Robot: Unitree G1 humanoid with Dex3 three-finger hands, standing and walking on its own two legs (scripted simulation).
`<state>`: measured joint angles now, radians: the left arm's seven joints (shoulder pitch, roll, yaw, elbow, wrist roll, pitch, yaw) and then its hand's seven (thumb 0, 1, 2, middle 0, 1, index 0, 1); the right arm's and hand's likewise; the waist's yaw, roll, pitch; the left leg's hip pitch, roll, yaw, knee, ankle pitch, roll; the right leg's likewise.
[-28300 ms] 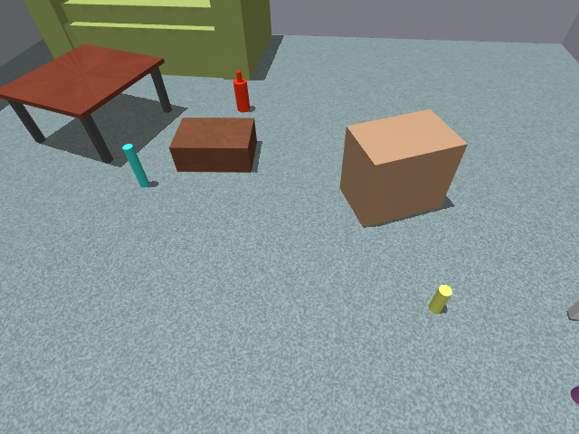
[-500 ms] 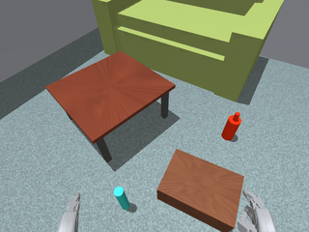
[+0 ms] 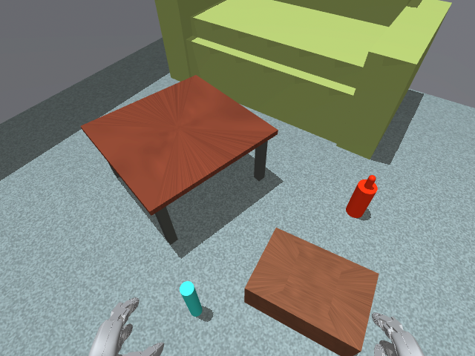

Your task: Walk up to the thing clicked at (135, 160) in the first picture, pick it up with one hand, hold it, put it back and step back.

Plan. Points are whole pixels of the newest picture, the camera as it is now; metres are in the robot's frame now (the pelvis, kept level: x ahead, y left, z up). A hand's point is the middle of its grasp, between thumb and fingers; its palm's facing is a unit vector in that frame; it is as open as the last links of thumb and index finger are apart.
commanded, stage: stand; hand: left
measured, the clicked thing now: (192, 300) +0.40 +0.21 -0.61
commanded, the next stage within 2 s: none
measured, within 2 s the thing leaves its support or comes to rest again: neither
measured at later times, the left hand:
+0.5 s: hand out of the picture +0.04 +0.25 -0.12, palm faces +0.00 -0.94 -0.34, open 7.4 cm
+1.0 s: hand out of the picture +0.03 +0.25 -0.11, palm faces -0.01 -0.94 -0.35, open 7.4 cm
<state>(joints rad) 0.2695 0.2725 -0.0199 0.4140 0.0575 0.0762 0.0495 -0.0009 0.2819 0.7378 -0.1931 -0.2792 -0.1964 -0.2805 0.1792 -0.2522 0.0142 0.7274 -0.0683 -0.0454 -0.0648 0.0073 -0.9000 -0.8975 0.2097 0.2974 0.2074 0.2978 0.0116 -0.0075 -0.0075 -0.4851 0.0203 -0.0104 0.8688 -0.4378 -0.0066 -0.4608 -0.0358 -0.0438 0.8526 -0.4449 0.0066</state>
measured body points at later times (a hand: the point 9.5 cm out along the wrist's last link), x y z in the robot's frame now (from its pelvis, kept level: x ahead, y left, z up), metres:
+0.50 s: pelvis -0.01 +0.01 +0.04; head -0.01 +0.01 +0.49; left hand +0.04 +0.30 -0.09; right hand +0.06 -0.27 -0.10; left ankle +0.01 +0.13 -0.70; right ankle +0.00 -0.13 -0.70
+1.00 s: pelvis -0.01 +0.00 +0.05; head -0.02 -0.01 +0.50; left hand +0.03 +0.30 -0.09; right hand +0.04 -0.29 -0.09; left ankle +0.01 +0.13 -0.70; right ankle +0.00 -0.13 -0.70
